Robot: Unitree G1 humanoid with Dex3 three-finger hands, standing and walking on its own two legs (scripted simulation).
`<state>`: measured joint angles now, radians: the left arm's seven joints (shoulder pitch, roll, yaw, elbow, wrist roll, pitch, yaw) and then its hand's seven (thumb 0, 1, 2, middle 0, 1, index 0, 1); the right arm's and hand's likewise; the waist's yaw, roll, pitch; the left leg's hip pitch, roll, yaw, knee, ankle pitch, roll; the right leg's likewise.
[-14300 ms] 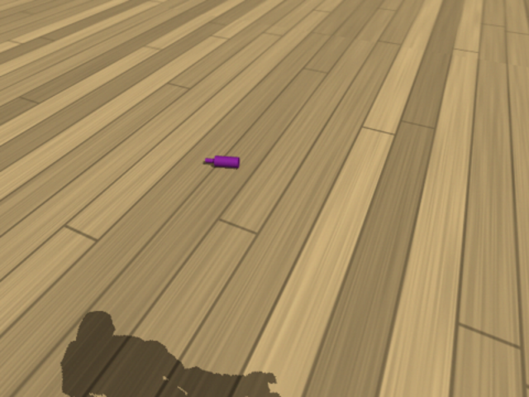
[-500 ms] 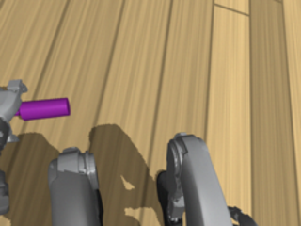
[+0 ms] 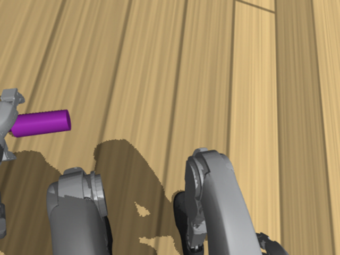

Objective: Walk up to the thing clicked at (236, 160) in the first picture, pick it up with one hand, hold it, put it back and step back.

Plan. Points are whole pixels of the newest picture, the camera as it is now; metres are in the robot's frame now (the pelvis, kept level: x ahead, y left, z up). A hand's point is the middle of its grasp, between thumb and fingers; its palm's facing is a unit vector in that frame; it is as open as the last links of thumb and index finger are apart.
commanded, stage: rise first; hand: left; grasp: from above
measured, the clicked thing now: (31, 124) +0.47 +0.32 -0.29
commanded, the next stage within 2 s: approach in 1.40 s
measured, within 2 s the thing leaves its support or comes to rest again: neither
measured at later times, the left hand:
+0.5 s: hand (9, 129) +0.43 +0.32 -0.18, palm faces -0.46 -0.08 -0.89, open 14.3 cm
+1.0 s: hand (6, 127) +0.43 +0.32 -0.16, palm faces -0.45 -0.08 -0.89, open 14.2 cm
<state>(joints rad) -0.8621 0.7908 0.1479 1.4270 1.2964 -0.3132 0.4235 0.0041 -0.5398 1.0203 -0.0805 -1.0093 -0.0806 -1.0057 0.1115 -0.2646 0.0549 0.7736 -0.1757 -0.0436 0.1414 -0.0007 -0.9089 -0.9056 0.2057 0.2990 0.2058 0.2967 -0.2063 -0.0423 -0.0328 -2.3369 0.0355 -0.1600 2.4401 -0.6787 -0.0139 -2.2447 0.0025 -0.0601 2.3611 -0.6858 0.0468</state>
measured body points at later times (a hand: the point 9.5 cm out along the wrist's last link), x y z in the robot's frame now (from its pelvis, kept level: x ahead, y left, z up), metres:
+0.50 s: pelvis +0.00 +0.00 +0.00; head +0.23 +0.08 +0.37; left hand +0.45 +0.33 -0.13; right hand +0.06 -0.27 -0.11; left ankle +0.08 +0.13 -0.29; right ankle +0.10 -0.13 -0.29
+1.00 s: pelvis +0.00 +0.00 +0.00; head +0.22 +0.08 +0.38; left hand +0.45 +0.33 -0.11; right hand +0.06 -0.27 -0.10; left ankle +0.08 +0.13 -0.29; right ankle +0.10 -0.13 -0.29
